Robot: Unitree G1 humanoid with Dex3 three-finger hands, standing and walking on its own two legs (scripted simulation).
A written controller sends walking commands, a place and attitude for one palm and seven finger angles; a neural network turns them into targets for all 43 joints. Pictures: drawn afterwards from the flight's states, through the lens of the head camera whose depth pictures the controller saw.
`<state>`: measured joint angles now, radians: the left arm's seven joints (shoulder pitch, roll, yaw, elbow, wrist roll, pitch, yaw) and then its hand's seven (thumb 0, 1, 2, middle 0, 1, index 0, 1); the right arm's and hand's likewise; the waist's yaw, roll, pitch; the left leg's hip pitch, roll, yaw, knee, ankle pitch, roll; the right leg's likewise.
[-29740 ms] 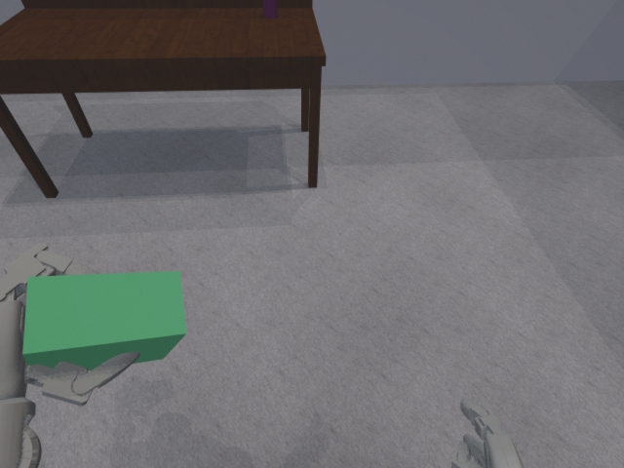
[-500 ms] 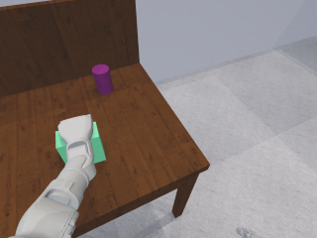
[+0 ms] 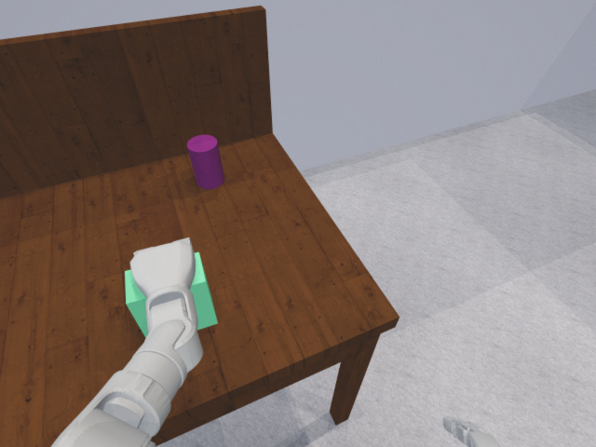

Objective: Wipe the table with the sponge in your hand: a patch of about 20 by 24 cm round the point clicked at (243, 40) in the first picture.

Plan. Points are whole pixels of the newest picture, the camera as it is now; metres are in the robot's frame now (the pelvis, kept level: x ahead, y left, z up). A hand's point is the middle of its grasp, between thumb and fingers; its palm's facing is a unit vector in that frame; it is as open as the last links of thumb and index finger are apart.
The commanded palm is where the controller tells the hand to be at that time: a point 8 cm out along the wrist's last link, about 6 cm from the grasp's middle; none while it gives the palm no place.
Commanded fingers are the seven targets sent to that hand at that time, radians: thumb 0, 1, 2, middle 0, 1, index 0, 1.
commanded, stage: wipe back along the middle lane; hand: left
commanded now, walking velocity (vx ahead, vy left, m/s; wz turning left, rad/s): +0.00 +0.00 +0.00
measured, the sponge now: (177, 305) +0.34 +0.23 -0.05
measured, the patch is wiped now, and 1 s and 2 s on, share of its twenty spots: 0.70 0.80 0.85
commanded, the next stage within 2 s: slide across to the third lane in 1.10 s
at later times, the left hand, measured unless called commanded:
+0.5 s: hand (182, 317) +0.30 +0.20 -0.01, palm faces -0.04 -0.05 -1.00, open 10.0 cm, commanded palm +0.25 +0.18 +0.02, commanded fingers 0.00 0.10 1.30 -1.20 -1.60 -1.20 -1.60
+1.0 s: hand (184, 320) +0.29 +0.20 -0.01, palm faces -0.06 -0.04 -1.00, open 10.0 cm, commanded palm +0.25 +0.18 +0.02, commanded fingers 0.00 0.10 1.30 -1.20 -1.60 -1.20 -1.60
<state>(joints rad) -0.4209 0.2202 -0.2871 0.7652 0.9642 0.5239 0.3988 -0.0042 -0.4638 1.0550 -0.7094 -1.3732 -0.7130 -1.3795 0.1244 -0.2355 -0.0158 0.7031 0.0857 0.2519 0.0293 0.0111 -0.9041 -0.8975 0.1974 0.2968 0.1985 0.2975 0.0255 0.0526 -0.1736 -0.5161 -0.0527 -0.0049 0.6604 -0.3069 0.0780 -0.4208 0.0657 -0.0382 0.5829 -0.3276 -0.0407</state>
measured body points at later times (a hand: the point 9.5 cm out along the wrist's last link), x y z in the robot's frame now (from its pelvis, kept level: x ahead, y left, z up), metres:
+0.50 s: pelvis +0.00 -0.02 +0.00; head -0.01 -0.03 +0.45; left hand +0.30 +0.20 +0.05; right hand +0.21 -0.24 -0.09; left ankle +0.01 +0.06 -0.72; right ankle -0.03 -0.10 -0.72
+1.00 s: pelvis -0.01 -0.03 +0.00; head -0.02 -0.05 +0.45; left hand +0.29 +0.20 +0.05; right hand +0.17 -0.27 -0.10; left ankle +0.01 +0.06 -0.72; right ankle -0.03 -0.10 -0.72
